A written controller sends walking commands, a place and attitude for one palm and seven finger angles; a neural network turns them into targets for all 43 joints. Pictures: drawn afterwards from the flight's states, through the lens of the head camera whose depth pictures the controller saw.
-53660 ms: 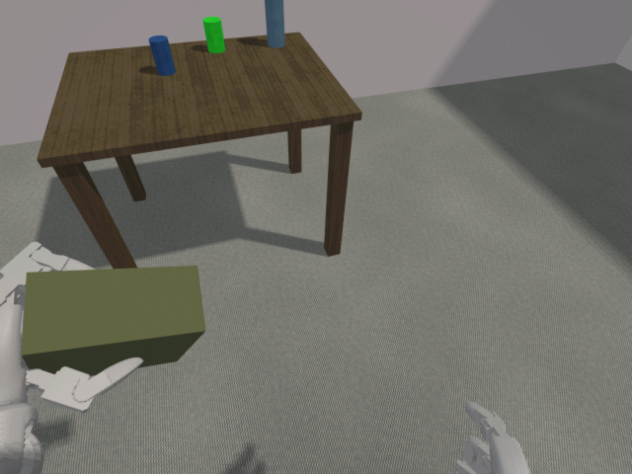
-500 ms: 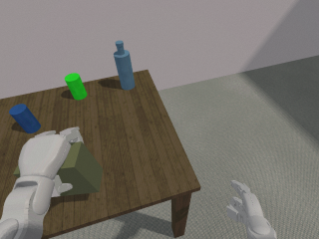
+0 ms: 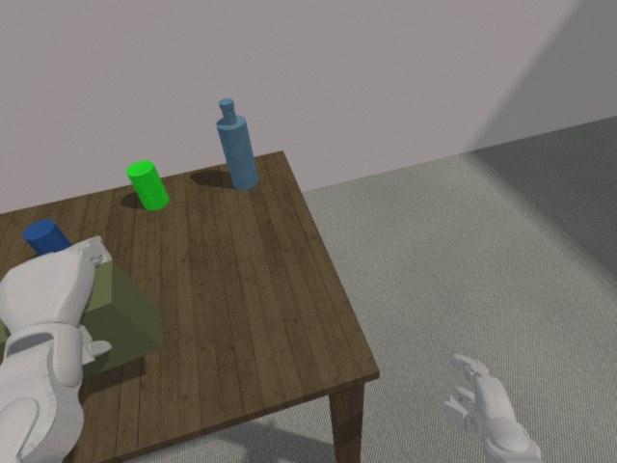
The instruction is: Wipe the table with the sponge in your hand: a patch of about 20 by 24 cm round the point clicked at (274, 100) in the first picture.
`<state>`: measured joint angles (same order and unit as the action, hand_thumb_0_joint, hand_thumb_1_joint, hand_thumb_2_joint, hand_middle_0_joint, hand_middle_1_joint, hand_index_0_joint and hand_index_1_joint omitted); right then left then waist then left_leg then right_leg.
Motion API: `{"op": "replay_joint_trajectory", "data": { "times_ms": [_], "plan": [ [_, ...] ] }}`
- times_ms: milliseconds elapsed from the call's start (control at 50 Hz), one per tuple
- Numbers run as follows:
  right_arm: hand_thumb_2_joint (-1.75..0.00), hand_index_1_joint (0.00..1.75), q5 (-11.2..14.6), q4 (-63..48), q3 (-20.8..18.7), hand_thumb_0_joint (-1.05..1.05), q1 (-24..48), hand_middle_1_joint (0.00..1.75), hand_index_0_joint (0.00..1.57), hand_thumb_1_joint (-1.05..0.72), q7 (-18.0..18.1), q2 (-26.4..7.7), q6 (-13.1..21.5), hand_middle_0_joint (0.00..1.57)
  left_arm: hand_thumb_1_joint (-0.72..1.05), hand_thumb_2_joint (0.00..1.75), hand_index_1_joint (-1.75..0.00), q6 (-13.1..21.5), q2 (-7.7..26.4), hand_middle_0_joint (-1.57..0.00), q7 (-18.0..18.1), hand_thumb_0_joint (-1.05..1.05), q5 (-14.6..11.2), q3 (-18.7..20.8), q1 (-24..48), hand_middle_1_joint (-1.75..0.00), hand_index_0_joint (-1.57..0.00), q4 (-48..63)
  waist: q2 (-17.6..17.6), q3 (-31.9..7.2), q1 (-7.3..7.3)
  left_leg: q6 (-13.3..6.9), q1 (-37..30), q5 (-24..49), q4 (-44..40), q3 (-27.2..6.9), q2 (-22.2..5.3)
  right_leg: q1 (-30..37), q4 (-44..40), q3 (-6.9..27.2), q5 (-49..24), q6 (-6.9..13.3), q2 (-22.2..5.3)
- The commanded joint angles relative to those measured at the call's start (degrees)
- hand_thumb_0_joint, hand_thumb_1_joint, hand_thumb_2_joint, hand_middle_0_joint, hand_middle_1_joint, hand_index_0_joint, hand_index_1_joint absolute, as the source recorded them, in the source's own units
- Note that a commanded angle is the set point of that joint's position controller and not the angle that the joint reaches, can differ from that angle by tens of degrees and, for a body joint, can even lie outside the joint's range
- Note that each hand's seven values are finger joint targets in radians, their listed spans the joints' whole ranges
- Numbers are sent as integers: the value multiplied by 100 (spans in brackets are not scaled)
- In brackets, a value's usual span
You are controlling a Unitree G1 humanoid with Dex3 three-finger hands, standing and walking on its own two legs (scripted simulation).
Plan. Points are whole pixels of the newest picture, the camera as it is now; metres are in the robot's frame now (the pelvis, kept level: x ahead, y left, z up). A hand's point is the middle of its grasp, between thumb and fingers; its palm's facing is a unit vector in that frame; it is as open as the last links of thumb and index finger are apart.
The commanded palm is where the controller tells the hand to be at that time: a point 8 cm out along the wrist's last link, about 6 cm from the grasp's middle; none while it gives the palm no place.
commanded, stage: turn the palm down, sponge in hand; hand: left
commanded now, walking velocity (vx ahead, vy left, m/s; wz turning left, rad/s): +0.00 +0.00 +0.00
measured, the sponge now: (97, 333) +0.23 +0.33 +0.06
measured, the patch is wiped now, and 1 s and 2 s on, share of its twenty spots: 0.00 0.00 0.00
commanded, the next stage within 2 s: move the sponge above the wiping area in 0.04 s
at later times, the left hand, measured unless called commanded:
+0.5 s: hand (98, 337) +0.22 +0.31 +0.07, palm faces -0.03 -0.13 -0.99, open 10.5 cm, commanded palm +0.19 +0.28 +0.14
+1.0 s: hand (140, 361) +0.21 +0.27 +0.03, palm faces -0.17 -0.22 -0.96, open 10.4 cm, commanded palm +0.20 +0.27 +0.12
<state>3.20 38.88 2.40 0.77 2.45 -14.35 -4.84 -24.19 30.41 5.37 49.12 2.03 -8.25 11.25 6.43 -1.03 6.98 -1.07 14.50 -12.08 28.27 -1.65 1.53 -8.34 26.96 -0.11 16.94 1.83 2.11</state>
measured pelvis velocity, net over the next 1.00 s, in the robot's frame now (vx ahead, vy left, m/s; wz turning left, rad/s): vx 0.01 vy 0.01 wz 0.01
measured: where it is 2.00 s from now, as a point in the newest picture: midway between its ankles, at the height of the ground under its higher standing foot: outside the picture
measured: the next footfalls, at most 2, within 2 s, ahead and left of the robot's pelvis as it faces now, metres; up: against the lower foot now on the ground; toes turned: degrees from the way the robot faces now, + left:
none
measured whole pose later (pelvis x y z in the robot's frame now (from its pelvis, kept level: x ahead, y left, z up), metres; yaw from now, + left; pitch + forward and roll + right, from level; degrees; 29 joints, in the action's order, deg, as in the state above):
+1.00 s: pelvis +0.01 +0.01 +0.00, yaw +0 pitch +0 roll +0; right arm 3.0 36.6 1.4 0.0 3.2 -15.7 -3.5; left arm -26.3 24.0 -0.6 49.8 -7.6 -12.8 6.5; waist 6.2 -0.3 5.8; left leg -2.0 15.8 -12.5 28.1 -1.7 2.5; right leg -9.6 27.1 -0.2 17.8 1.2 1.2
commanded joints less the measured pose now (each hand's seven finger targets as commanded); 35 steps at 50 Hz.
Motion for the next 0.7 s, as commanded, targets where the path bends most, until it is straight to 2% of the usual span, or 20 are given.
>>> {"op": "replay_joint_trajectory", "data": {
  "times_ms": [0,60,120,140,160,180,220,240,320,340,400,440,480,520,560,600,620,640,660,680],
  "plan": [
    [-90,30,126,-1199,-179,0,1514,30,20,-90,105,-623,308,20,10,130,-160,-535,281,-120,-391,0,-192,-418,716,-160,-120,560,-566,-459,-222,-102,-530,794,-409,-216,-20,-365,-570,269,-1062,103,-176],
    [-90,30,74,-1344,-158,0,1387,30,20,-90,157,-600,451,20,10,130,-160,-306,488,-120,-716,0,-10,-525,1009,-160,-120,997,-654,-686,-297,-237,-642,704,-336,-174,32,-334,-545,355,-954,103,-174],
    [-90,30,-141,-1295,-180,0,1294,30,20,-90,203,-622,475,20,10,130,-160,193,1834,-120,-634,0,514,535,1426,-160,-120,1817,-442,-1435,-66,-257,-996,1047,-211,-212,74,-33,-447,631,-1179,173,-123],
    [-90,30,-186,-1363,-165,0,1220,30,20,-90,204,-527,533,20,10,130,-160,435,1760,-120,-530,0,684,543,1551,-160,-120,2125,-298,-1776,-16,-269,-1102,1310,-129,-166,83,107,-329,466,-1403,175,-153],
    [-90,30,-238,-1258,-220,0,1085,30,20,-90,228,-530,547,20,10,130,-160,621,2109,-120,-339,0,773,1050,1258,-160,-120,1922,-318,-1767,85,-249,-1163,1534,-49,-180,77,110,-349,566,-1582,232,-116],
    [-90,30,-252,-1198,-242,0,985,30,20,-90,232,-522,527,20,10,130,-160,761,2002,-120,-161,0,760,1147,1058,-160,-120,1880,-203,-1773,77,-213,-1138,1642,-39,-176,68,170,-353,579,-1749,257,-116],
    [-90,30,-279,-1057,-300,0,925,30,20,-90,212,-609,464,20,10,130,-160,742,2382,-120,227,0,790,1798,716,-160,-120,1550,21,-1492,224,-128,-1063,1650,-61,-293,61,129,-451,898,-1779,400,-30],
    [-90,30,-185,-1124,-278,0,981,30,20,-90,162,-475,448,20,10,130,-160,675,1542,-120,336,0,660,1195,818,-160,-120,1493,85,-1300,82,-106,-996,1672,-75,-225,1,12,-417,669,-1783,350,-105],
    [-90,30,-23,-920,-310,0,1279,30,20,-90,61,-645,318,20,10,130,-160,-68,1171,-120,418,0,93,1141,149,-160,-120,297,-127,-601,122,-23,-703,1280,-255,-167,-16,-169,-572,641,-1544,264,-105],
    [-90,30,36,-1038,-302,0,1288,30,20,-90,52,-625,305,20,10,130,-160,-216,718,-120,259,0,-77,658,87,-160,-120,358,-311,-656,4,-55,-616,1181,-291,-93,-51,-97,-530,407,-1541,160,-171],
    [-90,30,130,-1173,-234,0,1463,30,20,-90,111,-683,294,20,10,130,-160,-561,508,-120,-287,0,-151,-87,196,-160,-120,415,-546,-541,-158,-140,-534,1060,-335,-129,12,-153,-534,394,-1573,75,-221],
    [-90,30,110,-1330,-224,0,1395,30,20,-90,146,-639,419,20,10,130,-160,-387,332,-120,-570,0,-114,-481,458,-160,-120,793,-506,-532,-289,-239,-605,883,-285,-124,47,-301,-566,385,-1335,75,-197],
    [-90,30,0,-1349,-251,0,1195,30,20,-90,174,-614,547,20,10,130,-160,27,554,-120,-677,0,37,-429,741,-160,-120,1236,-585,-953,-305,-319,-801,1068,-189,-125,69,-234,-477,372,-1496,73,-181],
    [-90,30,-157,-1309,-262,0,1004,30,20,-90,231,-591,628,20,10,130,-160,508,1306,-120,-563,0,343,152,1201,-160,-120,1748,-588,-1378,-188,-330,-1053,1252,-103,-169,65,-226,-435,512,-1601,108,-113],
    [-90,30,-268,-1227,-326,0,816,30,20,-90,267,-526,695,20,10,130,-160,970,1514,-120,-218,0,678,545,1272,-160,-120,1818,-409,-1612,-44,-292,-1261,1551,14,-171,28,-299,-375,484,-1659,183,-95],
    [-90,30,-322,-1093,-399,0,630,30,20,-90,251,-575,645,20,10,130,-160,1106,1661,-120,233,0,881,1017,953,-160,-120,1584,-166,-1670,56,-187,-1240,1845,54,-229,-47,-300,-322,542,-1782,290,-61],
    [-90,30,-316,-984,-405,0,657,30,20,-90,229,-632,588,20,10,130,-160,989,1988,-120,448,0,974,1414,832,-160,-120,1397,76,-1575,137,-128,-1165,1799,-20,-308,-56,-223,-330,724,-1718,393,13],
    [-90,30,-242,-1084,-385,0,737,30,20,-90,179,-521,563,20,10,130,-160,908,1371,-120,605,0,885,1033,872,-160,-120,1444,171,-1525,60,-104,-1091,1819,-29,-289,-91,-218,-274,530,-1698,356,-62],
    [-90,30,-201,-1055,-429,0,740,30,20,-90,141,-568,513,20,10,130,-160,729,1429,-120,749,0,848,1189,643,-160,-120,1170,166,-1446,132,-46,-1041,1826,-51,-277,-127,-252,-284,592,-1586,401,-25],
    [-90,30,-134,-1053,-415,0,843,30,20,-90,89,-533,463,20,10,130,-160,548,1058,-120,815,0,688,925,626,-160,-120,1043,246,-1368,88,-20,-973,1832,-110,-274,-138,-207,-275,468,-1659,359,-64]
  ]
}}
